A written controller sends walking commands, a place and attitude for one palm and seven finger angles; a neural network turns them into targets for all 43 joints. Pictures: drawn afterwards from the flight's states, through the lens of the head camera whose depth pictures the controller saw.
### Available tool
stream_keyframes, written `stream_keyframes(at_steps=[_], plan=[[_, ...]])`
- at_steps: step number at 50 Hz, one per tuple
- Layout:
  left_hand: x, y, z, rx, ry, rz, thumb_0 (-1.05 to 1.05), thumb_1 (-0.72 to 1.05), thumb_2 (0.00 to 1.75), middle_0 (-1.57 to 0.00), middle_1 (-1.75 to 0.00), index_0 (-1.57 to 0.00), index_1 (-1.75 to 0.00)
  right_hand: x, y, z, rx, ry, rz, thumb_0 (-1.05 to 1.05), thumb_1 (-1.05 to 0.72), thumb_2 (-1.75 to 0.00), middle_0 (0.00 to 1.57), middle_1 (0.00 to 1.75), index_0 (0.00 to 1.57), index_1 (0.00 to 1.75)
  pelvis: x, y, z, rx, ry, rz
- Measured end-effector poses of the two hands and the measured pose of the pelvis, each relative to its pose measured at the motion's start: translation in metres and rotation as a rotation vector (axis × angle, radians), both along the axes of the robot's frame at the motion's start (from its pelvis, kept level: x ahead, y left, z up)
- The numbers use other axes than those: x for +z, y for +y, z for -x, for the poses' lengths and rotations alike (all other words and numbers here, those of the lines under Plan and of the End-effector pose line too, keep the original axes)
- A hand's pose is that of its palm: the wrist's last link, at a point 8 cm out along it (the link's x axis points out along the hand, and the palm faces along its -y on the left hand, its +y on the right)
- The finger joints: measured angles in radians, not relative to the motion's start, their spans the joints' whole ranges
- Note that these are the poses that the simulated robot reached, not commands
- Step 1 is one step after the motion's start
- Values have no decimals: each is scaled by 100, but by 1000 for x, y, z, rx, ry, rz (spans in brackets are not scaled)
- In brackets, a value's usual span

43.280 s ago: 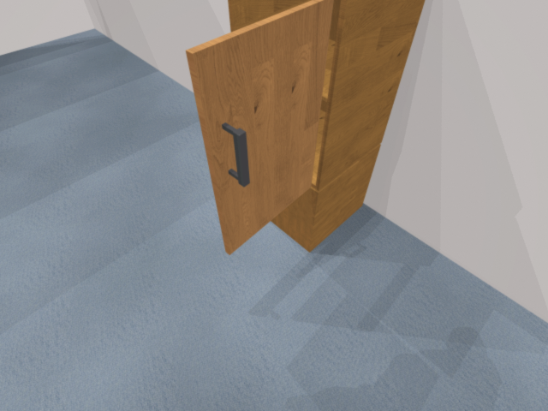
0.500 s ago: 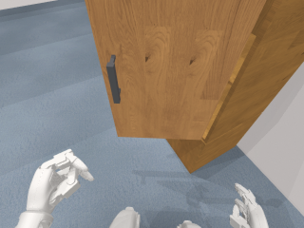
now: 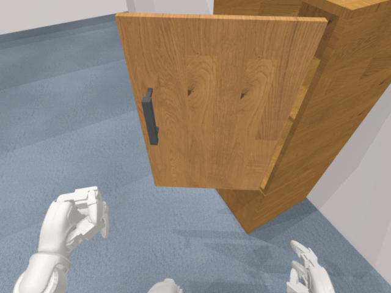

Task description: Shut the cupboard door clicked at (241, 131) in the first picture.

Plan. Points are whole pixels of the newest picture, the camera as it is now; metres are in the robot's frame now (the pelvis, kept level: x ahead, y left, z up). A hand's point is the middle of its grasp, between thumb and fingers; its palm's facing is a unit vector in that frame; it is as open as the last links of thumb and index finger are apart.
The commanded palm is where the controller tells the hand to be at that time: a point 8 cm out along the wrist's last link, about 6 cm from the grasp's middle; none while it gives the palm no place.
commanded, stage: raise the hand and make a fist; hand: left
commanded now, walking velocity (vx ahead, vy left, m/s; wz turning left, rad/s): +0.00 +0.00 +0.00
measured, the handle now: (152, 117) +0.49 +0.15 +0.08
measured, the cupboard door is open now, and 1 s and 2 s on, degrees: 58 58 58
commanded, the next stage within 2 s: bring the fist close to the handle in 0.38 s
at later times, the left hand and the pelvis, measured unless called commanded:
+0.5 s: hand (112, 219) +0.23 +0.17 +0.08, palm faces +0.01 -1.00 -0.02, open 3.1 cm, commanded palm +0.21 +0.22 +0.08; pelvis +0.01 -0.01 +0.00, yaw +0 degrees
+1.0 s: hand (140, 179) +0.31 +0.14 +0.08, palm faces -0.02 -1.00 -0.01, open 3.1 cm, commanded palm +0.29 +0.19 +0.08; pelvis +0.00 -0.01 +0.00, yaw -1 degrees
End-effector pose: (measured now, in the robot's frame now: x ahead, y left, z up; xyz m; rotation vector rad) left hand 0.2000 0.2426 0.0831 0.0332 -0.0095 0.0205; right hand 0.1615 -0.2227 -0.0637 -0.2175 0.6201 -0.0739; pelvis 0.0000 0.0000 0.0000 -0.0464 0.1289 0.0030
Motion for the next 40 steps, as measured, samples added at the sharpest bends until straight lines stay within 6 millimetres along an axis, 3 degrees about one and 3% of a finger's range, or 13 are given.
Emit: stream_keyframes(at_steps=[13, 28, 40], plan=[[-4, -13, -4, -4, 20, 6, 1, 90, 90, -130, -150, -130, -149, 1, -24, 5, -34, 6, 21, 1, -90, -89, 20, 30, 20, 30, 2, -9, -2, -8, 2, -14], [-4, -17, -10, -7, 15, 11, 1, 90, 90, -130, -150, -130, -150, -2, -17, -9, -14, -10, -2, 1, -90, -89, 20, 30, 20, 30, -1, -12, -5, -5, 11, -13], [-4, -34, -56, -46, -6, 25, 1, 90, 90, -130, -150, -131, -150, -9, -14, -1, -22, 31, -6, 1, -90, -89, 20, 30, 20, 30, -1, -8, -3, -8, 16, -15]])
